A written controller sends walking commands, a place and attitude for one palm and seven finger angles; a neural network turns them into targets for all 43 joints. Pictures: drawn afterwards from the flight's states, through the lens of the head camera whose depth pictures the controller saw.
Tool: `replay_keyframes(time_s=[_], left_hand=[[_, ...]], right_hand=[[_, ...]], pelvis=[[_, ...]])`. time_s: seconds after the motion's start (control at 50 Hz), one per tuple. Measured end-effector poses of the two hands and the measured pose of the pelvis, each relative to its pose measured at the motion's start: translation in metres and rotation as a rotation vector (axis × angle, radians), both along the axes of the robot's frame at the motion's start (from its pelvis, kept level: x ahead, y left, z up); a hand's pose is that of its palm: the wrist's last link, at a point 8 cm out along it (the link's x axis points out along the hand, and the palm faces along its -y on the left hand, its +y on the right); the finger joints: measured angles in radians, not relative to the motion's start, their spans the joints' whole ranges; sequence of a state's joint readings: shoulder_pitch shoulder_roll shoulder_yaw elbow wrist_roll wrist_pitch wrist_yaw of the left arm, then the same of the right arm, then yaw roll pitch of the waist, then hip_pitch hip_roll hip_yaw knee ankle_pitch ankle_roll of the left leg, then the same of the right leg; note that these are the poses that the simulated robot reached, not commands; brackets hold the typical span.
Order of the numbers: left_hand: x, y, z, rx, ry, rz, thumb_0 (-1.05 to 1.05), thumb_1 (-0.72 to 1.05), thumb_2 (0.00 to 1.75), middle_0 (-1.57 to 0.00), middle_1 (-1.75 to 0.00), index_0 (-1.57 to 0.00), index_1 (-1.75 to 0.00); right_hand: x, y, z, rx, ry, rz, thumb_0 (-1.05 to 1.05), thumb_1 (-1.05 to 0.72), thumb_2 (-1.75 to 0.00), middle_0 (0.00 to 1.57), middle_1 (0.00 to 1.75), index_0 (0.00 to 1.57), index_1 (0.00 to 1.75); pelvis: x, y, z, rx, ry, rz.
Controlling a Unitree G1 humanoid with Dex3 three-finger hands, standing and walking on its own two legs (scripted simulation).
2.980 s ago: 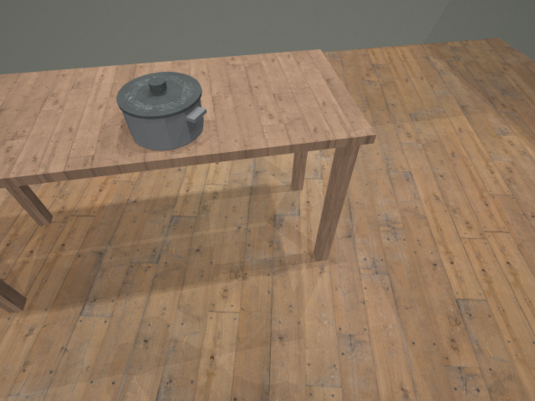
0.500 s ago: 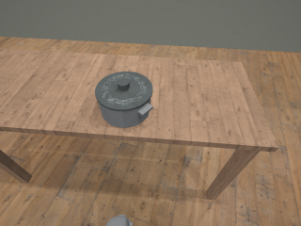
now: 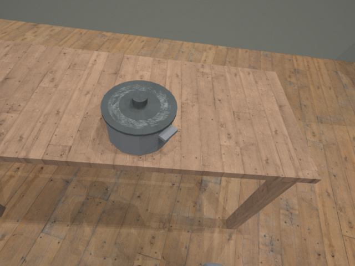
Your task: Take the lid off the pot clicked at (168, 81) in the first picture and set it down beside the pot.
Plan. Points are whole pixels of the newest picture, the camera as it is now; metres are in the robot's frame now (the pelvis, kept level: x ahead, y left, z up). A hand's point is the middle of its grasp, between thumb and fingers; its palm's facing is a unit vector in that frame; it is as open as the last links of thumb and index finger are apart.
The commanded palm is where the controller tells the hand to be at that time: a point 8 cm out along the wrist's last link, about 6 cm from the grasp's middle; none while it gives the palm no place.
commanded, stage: come to a stop and stand still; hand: left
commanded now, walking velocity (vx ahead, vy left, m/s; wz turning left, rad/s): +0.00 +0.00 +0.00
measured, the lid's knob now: (139, 99) +0.51 +0.14 +0.05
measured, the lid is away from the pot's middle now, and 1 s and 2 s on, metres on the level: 0.00 0.00 0.00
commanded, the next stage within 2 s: look again from close up in 0.60 s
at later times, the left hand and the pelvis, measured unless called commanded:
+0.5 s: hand out of the picture -0.01 +0.11 -0.18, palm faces +0.04 -0.98 -0.18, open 7.3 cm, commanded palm none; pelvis -0.02 -0.06 +0.00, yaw +0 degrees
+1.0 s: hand out of the picture -0.05 +0.14 -0.19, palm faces +0.05 -0.98 -0.19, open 7.4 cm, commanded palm none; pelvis -0.03 -0.03 -0.01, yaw +1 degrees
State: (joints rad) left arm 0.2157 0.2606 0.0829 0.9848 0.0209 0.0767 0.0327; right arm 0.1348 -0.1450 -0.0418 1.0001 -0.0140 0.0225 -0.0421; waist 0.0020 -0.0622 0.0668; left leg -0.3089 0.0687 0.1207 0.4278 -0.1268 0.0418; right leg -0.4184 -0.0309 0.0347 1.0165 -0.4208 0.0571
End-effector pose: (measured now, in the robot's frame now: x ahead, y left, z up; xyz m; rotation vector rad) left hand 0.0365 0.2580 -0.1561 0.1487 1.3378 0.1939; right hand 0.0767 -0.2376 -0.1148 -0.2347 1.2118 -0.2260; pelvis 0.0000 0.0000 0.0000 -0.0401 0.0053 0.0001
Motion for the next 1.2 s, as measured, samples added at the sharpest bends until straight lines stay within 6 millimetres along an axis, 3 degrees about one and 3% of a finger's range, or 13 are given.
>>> replay_keyframes(time_s=[0.1, 0.18, 0.32, 0.42, 0.52, 0.7, 0.84, 0.96, 1.2], left_hand=[[0.011, -0.018, 0.011, 0.034, -0.055, -0.052, 0.00, 0.91, 0.90, -0.19, -0.30, -0.20, -0.30], [0.001, -0.043, 0.016, 0.062, -0.073, -0.072, 0.00, 0.91, 0.90, -0.19, -0.30, -0.20, -0.30], [-0.024, -0.085, 0.021, 0.013, -0.024, -0.066, 0.01, 0.91, 0.90, -0.20, -0.30, -0.20, -0.30], [-0.037, -0.094, 0.006, -0.014, 0.012, -0.033, 0.01, 0.93, 0.90, -0.20, -0.30, -0.20, -0.30], [-0.053, -0.101, 0.003, -0.040, 0.048, -0.005, 0.01, 0.93, 0.90, -0.20, -0.30, -0.20, -0.30], [-0.081, -0.109, 0.006, -0.059, 0.092, 0.021, 0.01, 0.91, 0.90, -0.20, -0.30, -0.20, -0.30], [-0.097, -0.096, 0.004, -0.036, 0.088, 0.008, 0.01, 0.91, 0.90, -0.20, -0.30, -0.20, -0.30], [-0.094, -0.075, -0.001, -0.033, 0.062, 0.008, 0.01, 0.91, 0.90, -0.20, -0.30, -0.20, -0.30], [-0.077, -0.047, -0.003, -0.031, 0.022, -0.012, 0.01, 0.91, 0.90, -0.20, -0.30, -0.20, -0.30]], right_hand=[[-0.045, -0.028, -0.016, 0.031, 0.047, -0.053, 0.00, -0.91, -0.90, 0.20, 0.30, 0.21, 0.30], [-0.083, -0.046, -0.037, 0.084, 0.113, -0.091, 0.00, -0.91, -0.90, 0.20, 0.30, 0.20, 0.30], [-0.130, -0.048, -0.038, 0.145, 0.222, -0.124, 0.01, -0.91, -0.90, 0.19, 0.30, 0.20, 0.30], [-0.145, -0.041, -0.041, 0.139, 0.277, -0.114, 0.01, -0.91, -0.90, 0.19, 0.30, 0.20, 0.30], [-0.139, -0.033, -0.033, 0.141, 0.278, -0.082, 0.01, -0.91, -0.90, 0.19, 0.30, 0.20, 0.30], [-0.109, -0.035, -0.035, 0.133, 0.204, -0.039, 0.02, -0.93, -0.90, 0.20, 0.30, 0.21, 0.30], [-0.087, -0.040, -0.035, 0.104, 0.096, -0.016, 0.02, -0.93, -0.90, 0.19, 0.30, 0.20, 0.30], [-0.081, -0.028, -0.032, 0.089, 0.065, 0.005, 0.01, -0.93, -0.90, 0.19, 0.30, 0.20, 0.30], [-0.086, -0.008, -0.025, 0.077, 0.087, 0.014, 0.01, -0.93, -0.90, 0.20, 0.30, 0.21, 0.30]], pelvis=[[-0.012, -0.018, -0.005, 0.022, -0.001, 0.000], [-0.020, -0.038, -0.011, 0.046, -0.017, 0.004], [-0.017, -0.057, -0.001, 0.057, -0.014, -0.012], [-0.017, -0.061, -0.008, 0.024, -0.007, 0.016], [-0.020, -0.065, -0.003, 0.040, -0.015, 0.006], [-0.022, -0.061, -0.001, 0.040, -0.027, 0.009], [-0.032, -0.048, -0.007, 0.025, -0.022, 0.013], [-0.034, -0.036, -0.009, 0.027, -0.022, 0.018], [-0.032, -0.016, -0.008, 0.026, -0.013, 0.018]])
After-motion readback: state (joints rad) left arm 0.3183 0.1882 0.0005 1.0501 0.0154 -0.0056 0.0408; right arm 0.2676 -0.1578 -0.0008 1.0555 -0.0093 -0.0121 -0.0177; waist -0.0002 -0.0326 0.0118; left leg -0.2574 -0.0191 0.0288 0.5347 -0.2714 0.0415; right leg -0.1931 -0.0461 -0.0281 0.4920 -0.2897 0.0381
